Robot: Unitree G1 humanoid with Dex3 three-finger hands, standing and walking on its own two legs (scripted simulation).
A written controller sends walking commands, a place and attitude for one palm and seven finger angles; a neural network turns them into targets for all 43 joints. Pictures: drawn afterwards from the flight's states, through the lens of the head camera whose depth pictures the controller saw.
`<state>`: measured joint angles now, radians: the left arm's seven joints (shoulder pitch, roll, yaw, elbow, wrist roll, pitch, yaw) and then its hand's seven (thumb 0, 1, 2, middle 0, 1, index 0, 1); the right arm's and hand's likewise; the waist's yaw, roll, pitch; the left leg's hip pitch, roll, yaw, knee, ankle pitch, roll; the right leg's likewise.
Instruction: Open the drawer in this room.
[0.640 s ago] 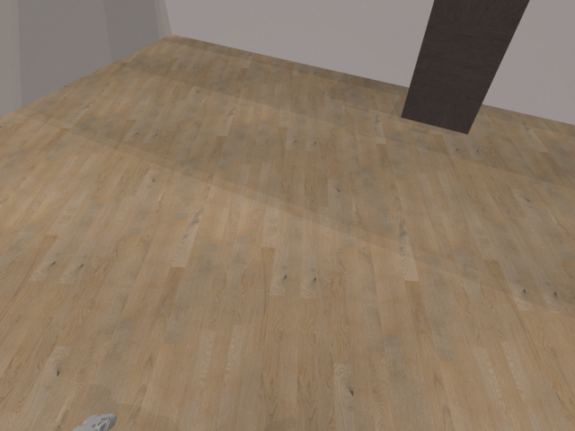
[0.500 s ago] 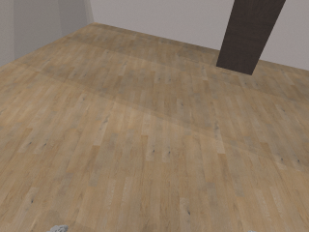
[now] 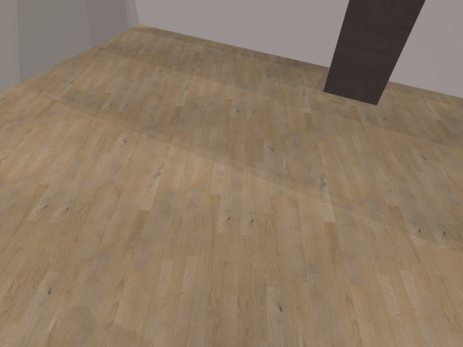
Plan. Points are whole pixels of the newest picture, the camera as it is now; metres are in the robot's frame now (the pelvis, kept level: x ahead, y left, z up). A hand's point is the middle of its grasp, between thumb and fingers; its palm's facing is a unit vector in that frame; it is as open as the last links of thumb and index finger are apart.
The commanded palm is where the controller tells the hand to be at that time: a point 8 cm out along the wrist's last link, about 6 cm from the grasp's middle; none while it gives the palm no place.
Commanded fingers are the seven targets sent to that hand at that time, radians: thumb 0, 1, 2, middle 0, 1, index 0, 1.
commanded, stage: stand and wait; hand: left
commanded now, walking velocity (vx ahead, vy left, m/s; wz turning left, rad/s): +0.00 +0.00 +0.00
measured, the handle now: out of the picture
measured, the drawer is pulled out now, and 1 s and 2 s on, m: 0.00 0.00 0.00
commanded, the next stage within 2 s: turn or walk to find it in 0.26 s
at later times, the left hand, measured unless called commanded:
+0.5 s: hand out of the picture +0.07 +0.23 -0.16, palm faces +0.01 -0.95 -0.32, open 7.4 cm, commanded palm none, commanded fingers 0.00 0.90 0.90 -0.20 -0.30 -0.20 -0.30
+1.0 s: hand out of the picture +0.06 +0.25 -0.16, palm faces +0.01 -0.94 -0.35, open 7.4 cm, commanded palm none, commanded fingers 0.00 0.90 0.90 -0.20 -0.30 -0.20 -0.30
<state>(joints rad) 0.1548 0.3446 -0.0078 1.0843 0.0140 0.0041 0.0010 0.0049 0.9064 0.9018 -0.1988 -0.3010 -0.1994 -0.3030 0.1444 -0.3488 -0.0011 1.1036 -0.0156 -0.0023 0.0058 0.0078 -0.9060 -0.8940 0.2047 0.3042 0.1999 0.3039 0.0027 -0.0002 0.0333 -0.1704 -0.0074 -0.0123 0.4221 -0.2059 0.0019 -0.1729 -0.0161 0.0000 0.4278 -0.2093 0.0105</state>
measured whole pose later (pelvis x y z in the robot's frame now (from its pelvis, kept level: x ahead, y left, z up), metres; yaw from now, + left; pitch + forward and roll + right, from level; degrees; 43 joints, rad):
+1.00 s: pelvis +0.00 +0.00 +0.00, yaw +1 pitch -2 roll +0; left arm 0.15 0.35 0.00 1.10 0.02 0.00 0.00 0.00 0.91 0.90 -0.20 -0.30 -0.20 -0.30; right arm 0.12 -0.35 -0.01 1.10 -0.01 0.00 0.01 0.01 -0.91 -0.89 0.20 0.30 0.20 0.30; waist 0.01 0.00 0.04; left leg -0.18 -0.01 -0.04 0.41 -0.20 0.00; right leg -0.17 -0.02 -0.03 0.41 -0.21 0.01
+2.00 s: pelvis +0.02 -0.01 +0.00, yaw +0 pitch -2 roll +0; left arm 0.13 0.34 -0.01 1.10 0.01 -0.01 0.00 0.00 0.91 0.90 -0.20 -0.30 -0.20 -0.30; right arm 0.10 -0.35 0.01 1.12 -0.01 -0.01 0.00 0.01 -0.91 -0.89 0.20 0.30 0.20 0.30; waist 0.01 0.00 0.04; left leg -0.12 0.01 -0.02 0.35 -0.19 -0.01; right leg -0.12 0.00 -0.01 0.35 -0.20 0.00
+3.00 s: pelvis +0.01 +0.00 +0.00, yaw -5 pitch -1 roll +0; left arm 0.19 0.20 0.00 1.05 0.02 0.02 0.01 0.00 0.91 0.90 -0.20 -0.30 -0.20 -0.30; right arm 0.26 -0.19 -0.01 1.14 -0.01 0.00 -0.01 0.01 -0.91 -0.89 0.20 0.30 0.20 0.30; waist -0.01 -0.02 0.04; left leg -0.21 0.03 0.06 0.49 -0.26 0.00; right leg -0.24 0.02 0.07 0.49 -0.23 0.01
